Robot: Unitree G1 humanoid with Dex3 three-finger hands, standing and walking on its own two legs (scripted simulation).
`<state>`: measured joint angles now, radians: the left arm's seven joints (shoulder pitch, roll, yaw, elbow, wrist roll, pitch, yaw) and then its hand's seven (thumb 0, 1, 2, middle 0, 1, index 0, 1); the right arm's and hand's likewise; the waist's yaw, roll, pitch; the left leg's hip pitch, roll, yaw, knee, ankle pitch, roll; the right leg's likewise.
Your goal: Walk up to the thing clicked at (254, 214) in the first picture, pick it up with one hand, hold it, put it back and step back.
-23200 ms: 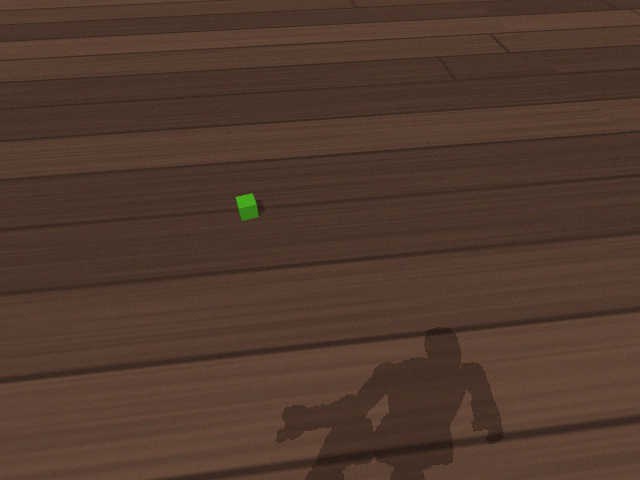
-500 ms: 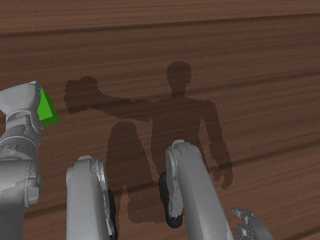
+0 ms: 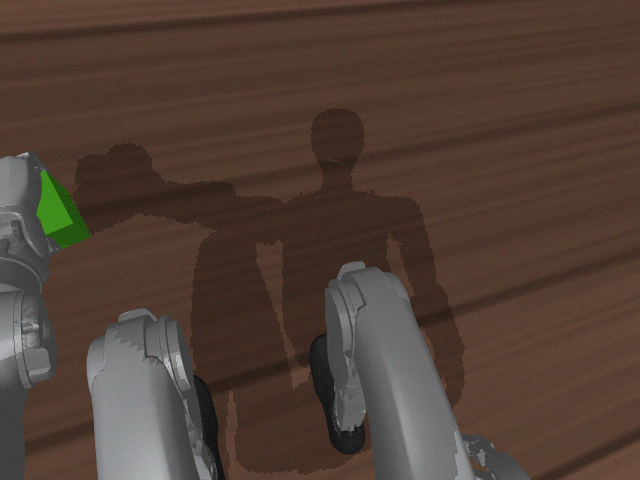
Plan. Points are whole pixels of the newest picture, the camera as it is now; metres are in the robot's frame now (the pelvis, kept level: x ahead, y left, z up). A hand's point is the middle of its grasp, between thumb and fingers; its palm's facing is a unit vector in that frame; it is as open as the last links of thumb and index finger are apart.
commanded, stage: crouch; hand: left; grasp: from above
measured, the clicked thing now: (39, 217) +0.47 +0.28 -0.20
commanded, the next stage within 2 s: lower in 0.08 s
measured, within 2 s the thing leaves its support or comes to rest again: rests again in 1.26 s
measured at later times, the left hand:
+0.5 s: hand (44, 224) +0.47 +0.28 -0.22, palm faces -0.42 -0.17 -0.89, open 10.8 cm
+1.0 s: hand (61, 224) +0.48 +0.28 -0.26, palm faces -0.42 -0.20 -0.89, open 10.8 cm
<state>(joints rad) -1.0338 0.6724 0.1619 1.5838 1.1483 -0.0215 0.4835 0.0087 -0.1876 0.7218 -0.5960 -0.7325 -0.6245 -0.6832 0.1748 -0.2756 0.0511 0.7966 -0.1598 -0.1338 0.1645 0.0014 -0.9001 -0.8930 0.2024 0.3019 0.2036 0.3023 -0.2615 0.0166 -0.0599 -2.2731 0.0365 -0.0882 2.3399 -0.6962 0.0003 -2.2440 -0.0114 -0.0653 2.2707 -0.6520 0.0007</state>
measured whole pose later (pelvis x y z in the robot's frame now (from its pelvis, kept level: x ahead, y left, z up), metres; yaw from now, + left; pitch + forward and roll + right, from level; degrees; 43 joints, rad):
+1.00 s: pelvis +0.00 +0.01 -0.04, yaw -4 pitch +32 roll -10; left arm -1.07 0.84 0.24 1.72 1.18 -0.08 0.57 0.01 -0.20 0.73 -0.62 -0.68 -0.65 -0.66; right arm 0.16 -0.32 0.16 0.74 -0.21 -0.20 0.26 0.00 -0.91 -0.89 0.20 0.30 0.20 0.30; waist -0.34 -0.05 0.08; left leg -2.36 0.03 -0.17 2.52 -0.73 0.01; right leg -2.30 0.00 -0.12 2.39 -0.65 0.02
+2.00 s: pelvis +0.00 +0.01 -0.04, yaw -8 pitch +28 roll -13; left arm -1.11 0.97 0.19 1.81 1.17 -0.09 0.63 0.00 -0.37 0.91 -0.33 -0.80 -0.29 -0.83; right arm 0.15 -0.36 0.24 0.72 -0.24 -0.30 0.31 0.00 -0.90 -0.90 0.20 0.30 0.20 0.30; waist -0.39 -0.10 0.15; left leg -2.35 0.04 -0.22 2.54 -0.72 0.01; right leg -2.26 0.02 -0.17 2.37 -0.62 0.03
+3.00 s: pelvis +0.00 +0.01 -0.01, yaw -3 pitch +33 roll -9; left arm -0.86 0.77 0.07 1.28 1.13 -0.06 0.31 0.00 -0.56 1.03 -0.09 -1.01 -0.07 -1.02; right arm 0.17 -0.32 0.08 0.72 -0.13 -0.12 0.28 0.00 -0.92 -0.90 0.20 0.30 0.20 0.30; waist -0.24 0.05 -0.06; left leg -2.28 0.03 -0.14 2.41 -0.72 0.02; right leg -2.22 0.00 -0.11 2.29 -0.66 0.03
